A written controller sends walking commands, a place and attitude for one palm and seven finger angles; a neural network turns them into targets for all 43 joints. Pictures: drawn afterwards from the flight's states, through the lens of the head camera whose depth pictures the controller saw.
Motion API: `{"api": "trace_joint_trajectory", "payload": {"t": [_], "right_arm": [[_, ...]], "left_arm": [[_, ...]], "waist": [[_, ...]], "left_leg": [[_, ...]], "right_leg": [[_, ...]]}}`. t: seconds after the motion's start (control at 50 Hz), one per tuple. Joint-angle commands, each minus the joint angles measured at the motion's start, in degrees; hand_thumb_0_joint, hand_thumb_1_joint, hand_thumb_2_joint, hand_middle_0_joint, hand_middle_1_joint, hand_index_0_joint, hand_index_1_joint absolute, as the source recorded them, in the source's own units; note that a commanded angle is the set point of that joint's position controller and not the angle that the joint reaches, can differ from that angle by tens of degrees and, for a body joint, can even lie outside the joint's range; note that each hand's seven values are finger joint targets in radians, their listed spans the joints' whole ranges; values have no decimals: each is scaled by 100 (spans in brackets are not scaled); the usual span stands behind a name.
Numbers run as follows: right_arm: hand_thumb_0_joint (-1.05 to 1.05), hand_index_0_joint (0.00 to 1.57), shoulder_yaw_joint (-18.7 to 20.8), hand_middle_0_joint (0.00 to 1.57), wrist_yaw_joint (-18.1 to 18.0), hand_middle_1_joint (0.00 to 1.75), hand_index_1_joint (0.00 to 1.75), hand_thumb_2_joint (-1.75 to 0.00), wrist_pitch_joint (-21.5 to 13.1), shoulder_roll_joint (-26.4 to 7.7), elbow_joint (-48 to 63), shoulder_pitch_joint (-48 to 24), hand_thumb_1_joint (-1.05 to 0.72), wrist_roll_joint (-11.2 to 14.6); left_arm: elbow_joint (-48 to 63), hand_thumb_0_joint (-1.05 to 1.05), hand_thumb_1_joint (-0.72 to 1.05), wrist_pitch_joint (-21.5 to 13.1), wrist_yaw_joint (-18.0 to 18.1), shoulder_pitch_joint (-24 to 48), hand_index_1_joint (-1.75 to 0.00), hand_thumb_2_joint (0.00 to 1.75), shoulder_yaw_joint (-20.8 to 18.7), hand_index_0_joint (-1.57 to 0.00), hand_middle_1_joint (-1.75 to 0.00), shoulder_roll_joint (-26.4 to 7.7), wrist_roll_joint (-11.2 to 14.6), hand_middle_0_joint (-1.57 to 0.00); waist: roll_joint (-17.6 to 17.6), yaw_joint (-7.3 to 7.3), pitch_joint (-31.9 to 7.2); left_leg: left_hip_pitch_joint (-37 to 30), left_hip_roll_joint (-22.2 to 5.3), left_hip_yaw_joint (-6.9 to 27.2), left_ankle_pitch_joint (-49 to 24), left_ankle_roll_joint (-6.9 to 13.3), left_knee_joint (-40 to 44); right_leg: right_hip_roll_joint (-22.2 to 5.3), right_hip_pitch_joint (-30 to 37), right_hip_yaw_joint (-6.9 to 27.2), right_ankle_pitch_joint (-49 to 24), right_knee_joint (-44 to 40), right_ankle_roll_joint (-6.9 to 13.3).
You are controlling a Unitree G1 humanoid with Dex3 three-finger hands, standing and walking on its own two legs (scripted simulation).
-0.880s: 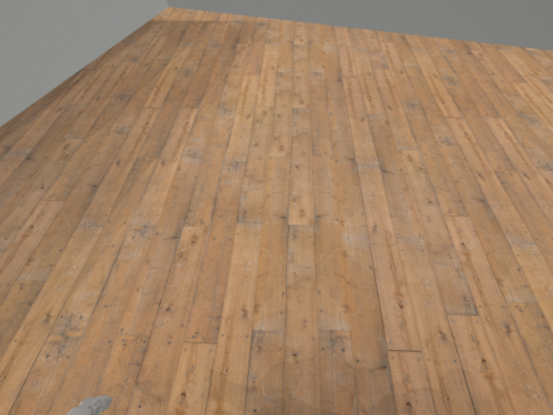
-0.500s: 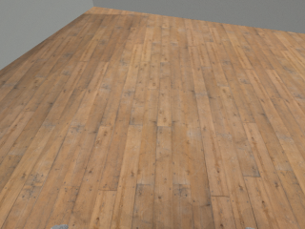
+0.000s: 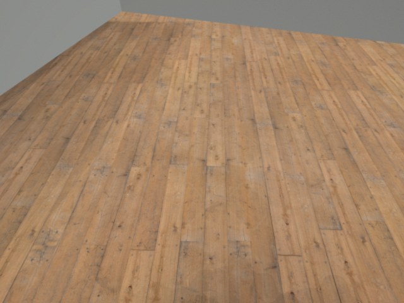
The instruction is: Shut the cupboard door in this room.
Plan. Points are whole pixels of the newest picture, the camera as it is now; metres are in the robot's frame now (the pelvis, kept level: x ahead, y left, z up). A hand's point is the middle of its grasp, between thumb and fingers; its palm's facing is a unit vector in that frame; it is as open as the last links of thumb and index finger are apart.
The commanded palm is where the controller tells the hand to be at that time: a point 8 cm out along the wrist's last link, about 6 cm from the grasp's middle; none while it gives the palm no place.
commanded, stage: stand and wait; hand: left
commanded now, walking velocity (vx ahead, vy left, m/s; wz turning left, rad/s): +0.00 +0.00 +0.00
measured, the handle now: out of the picture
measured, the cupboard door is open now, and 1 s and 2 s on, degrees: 77 77 77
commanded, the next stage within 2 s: turn or walk to find it in 0.02 s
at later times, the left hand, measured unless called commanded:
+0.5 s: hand out of the picture +0.02 +0.23 -0.19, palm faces +0.10 -0.97 -0.24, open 7.4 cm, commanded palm none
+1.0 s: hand out of the picture -0.10 +0.20 -0.17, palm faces +0.37 -0.89 -0.25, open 7.4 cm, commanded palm none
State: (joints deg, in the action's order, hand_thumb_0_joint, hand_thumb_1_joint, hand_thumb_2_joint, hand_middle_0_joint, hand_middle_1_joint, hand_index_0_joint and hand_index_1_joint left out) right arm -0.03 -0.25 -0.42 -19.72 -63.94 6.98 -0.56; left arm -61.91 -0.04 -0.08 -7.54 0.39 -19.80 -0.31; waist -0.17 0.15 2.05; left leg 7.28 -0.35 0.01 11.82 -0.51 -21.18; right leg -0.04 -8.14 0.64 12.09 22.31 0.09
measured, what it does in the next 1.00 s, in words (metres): steps on the spot, turning left: right foot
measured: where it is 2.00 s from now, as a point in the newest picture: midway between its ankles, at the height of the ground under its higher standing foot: outside the picture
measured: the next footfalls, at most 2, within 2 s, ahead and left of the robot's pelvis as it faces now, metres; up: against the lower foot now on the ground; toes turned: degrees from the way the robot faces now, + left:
right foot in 0.72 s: +0.00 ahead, -0.13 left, +0.00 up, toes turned +14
left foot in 1.08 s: -0.09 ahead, +0.13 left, +0.00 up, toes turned +28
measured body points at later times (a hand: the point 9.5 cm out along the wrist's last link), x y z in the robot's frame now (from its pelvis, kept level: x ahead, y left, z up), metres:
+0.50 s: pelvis -0.03 +0.02 -0.01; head +0.00 +0.04 +0.43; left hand +0.01 +0.28 -0.17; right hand +0.04 -0.22 -0.16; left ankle +0.00 +0.13 -0.75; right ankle -0.03 -0.12 -0.71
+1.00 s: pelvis -0.07 -0.01 -0.01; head -0.05 +0.00 +0.44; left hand -0.11 +0.24 -0.15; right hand +0.08 -0.25 -0.15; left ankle -0.12 +0.11 -0.70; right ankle -0.04 -0.13 -0.75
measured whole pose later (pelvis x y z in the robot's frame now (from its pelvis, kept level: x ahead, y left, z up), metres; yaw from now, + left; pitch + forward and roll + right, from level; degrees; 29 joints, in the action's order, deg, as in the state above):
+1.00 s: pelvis -0.07 -0.01 -0.01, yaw +22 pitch -1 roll +1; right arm 4.7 0.6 4.7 -15.2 -56.0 12.3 -0.7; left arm -52.9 0.9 1.6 -15.3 -1.6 -12.1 -1.6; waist 1.1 0.3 3.2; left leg 22.9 -0.8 -1.4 24.8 -3.0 -51.3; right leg -5.9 -11.1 -6.4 17.9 30.6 -1.3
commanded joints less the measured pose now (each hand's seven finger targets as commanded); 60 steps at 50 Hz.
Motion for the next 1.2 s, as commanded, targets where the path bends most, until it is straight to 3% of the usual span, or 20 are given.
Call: {"api": "trace_joint_trajectory", "payload": {"t": [0.0,0.16,0.32,0.36,0.38,0.4,0.44,0.52,0.64,0.66,0.68,0.7,0.72,0.8,0.94,1.02,1.04,1.06,1.08,1.18], "right_arm": [[0,20,225,20,-54,30,30,-90,-168,-1197,399,-304,-90,2],[0,20,134,20,-13,30,30,-90,38,-455,532,54,-90,-28],[0,20,313,20,22,30,30,-90,187,-250,878,600,-90,-14],[0,20,361,20,48,30,30,-90,169,-375,937,737,-90,-55],[0,20,410,20,29,30,30,-90,135,-597,993,810,-90,-97],[0,20,459,20,-11,30,30,-90,100,-679,1040,904,-90,-64],[0,20,470,20,-93,30,30,-90,89,-604,1075,849,-90,-60],[0,20,520,20,-131,30,30,-90,123,-474,1158,847,-90,-81],[0,20,621,20,-71,30,30,-90,236,-405,1257,755,-90,-74],[0,20,614,20,-51,30,30,-90,256,-332,1323,668,-90,-47],[0,20,601,20,-9,30,30,-90,286,-64,1389,677,-90,-3],[0,20,558,20,-1,30,30,-90,280,283,1538,724,-90,-12],[0,20,645,20,8,30,30,-90,291,-52,1543,484,-90,-101],[0,20,636,20,131,30,30,-90,388,95,1195,845,-90,-58],[0,20,448,20,118,30,30,-90,294,291,1371,16,-90,12],[0,20,438,20,91,30,30,-90,199,130,1253,531,-90,15],[0,20,504,20,92,30,30,-90,127,-202,1194,817,-90,-7],[0,20,632,20,70,30,30,-90,88,-800,1207,990,-90,-46],[0,20,670,20,29,30,30,-90,120,-948,1135,1247,-90,-12],[0,20,469,20,-104,30,30,-90,51,-335,1281,465,-90,-37]], "left_arm": [[358,0,90,-151,64,274,-30,90,-225,-20,-30,-1200,-27,-20],[454,0,90,65,156,-138,-30,90,-191,-20,-30,-586,-26,-20],[1012,0,90,140,224,-123,-30,90,-334,-20,-30,-683,-86,-20],[1156,0,90,190,212,-32,-30,90,-331,-20,-30,-457,-78,-20],[1217,0,90,206,211,17,-30,90,-307,-20,-30,-240,-47,-20],[1305,0,90,182,224,13,-30,90,-305,-20,-30,-201,-56,-20],[1247,0,90,159,225,-121,-30,90,-354,-20,-30,-131,-53,-20],[1239,0,90,138,183,-250,-30,90,-335,-20,-30,180,-3,-20],[1179,0,90,143,207,-787,-30,90,-392,-20,-30,234,23,-20],[1129,0,90,115,219,-1054,-30,90,-422,-20,-30,171,8,-20],[1110,0,90,84,250,-1195,-30,90,-500,-20,-30,-181,-64,-20],[1232,0,90,43,274,-1052,-30,90,-600,-20,-30,-726,-159,-20],[1383,0,90,60,287,-792,-30,90,-547,-20,-30,-654,-86,-20],[1467,0,90,-10,244,-98,-30,90,-422,-20,-30,-167,-106,-20],[1122,0,90,-6,234,-1080,-30,90,-528,-20,-30,-526,-175,-20],[1091,0,90,58,209,-947,-30,90,-564,-20,-30,-566,-125,-20],[1150,0,90,96,196,-952,-30,90,-531,-20,-30,-385,-77,-20],[1359,0,90,125,151,-1028,-30,90,-459,-20,-30,36,-51,-20],[1466,0,90,176,178,-709,-30,90,-390,-20,-30,41,-104,-20],[1115,0,90,204,110,-601,-30,90,-457,-20,-30,80,-65,-20]], "waist": [[116,-17,-377],[193,-64,-258],[737,109,-329],[-259,182,-196],[-1158,225,-82],[-1405,209,-99],[-973,102,-339],[-769,113,-664],[-863,-33,-676],[-683,-152,-672],[158,-200,-541],[1693,-196,-256],[1199,-207,-82],[999,270,340],[1148,-260,8],[1044,28,-358],[247,174,-648],[-1587,187,-714],[-1259,355,-779],[-894,33,-373]], "left_leg": [[-39,-631,559,-645,221,307],[722,-478,588,-811,130,-288],[840,-196,311,-70,70,-1382],[810,-577,1247,-605,332,-625],[955,-1210,2526,-725,760,224],[808,-1539,3149,-1267,1183,559],[455,-1446,2934,-1815,1351,276],[158,-1087,2543,-2030,1238,23],[810,-687,2601,-891,877,24],[1324,-478,2410,-339,653,-154],[2298,0,1810,702,286,-992],[3212,701,567,1614,-158,-2584],[2847,329,677,1782,-93,-3563],[2478,63,274,791,-190,-4831],[1871,-5,-315,1454,-257,-2628],[553,52,-475,362,-121,-702],[-376,-448,79,-770,47,-119],[-1104,-1999,1979,-3050,744,-21],[-817,-2356,2046,-3689,1257,-32],[-29,-1307,1123,-2594,969,106]], "right_leg": [[-680,-73,618,-552,-430,185],[-892,-81,417,-516,-2,54],[-1623,-749,509,-467,244,521],[-901,-1219,-181,436,1140,84],[-211,-1417,-563,1142,2142,-206],[-98,-1711,-262,1981,3023,-212],[-217,-1936,158,1917,3646,-186],[-79,-1650,26,1716,2895,-257],[139,-394,-100,946,1050,-222],[53,272,-111,451,171,-199],[-775,945,606,823,-491,45],[-2388,831,2366,1215,-1120,655],[-2666,-326,2108,976,-1088,875],[-1601,-1017,601,177,-743,650],[-1876,55,202,-2160,59,862],[-1691,-253,-276,-2243,944,348],[-1414,-855,-648,-1409,1805,17],[-662,-2350,-920,1774,3003,-424],[-586,-2383,-469,2573,3797,-388],[-596,-2202,-152,1217,4215,-443]]}}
